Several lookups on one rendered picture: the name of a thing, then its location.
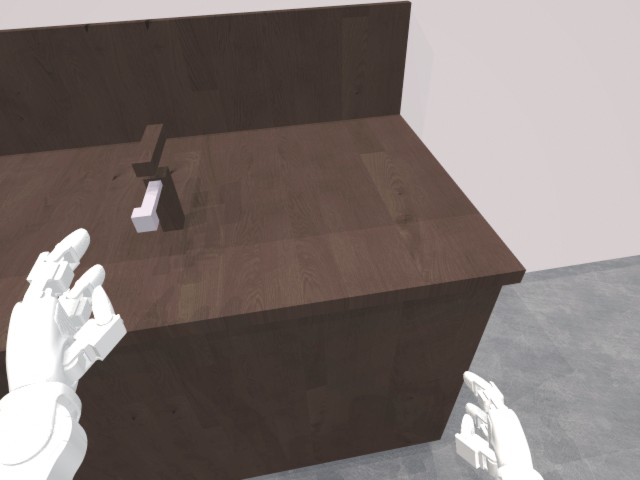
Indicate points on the counter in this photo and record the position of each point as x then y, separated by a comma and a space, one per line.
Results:
317, 285

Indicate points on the left robot hand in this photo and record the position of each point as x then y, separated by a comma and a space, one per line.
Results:
42, 327

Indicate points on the right robot hand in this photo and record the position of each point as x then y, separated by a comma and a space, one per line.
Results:
502, 440

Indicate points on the tap lever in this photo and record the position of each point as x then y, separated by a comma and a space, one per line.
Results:
145, 217

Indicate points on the robot left forearm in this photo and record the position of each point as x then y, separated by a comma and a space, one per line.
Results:
40, 437

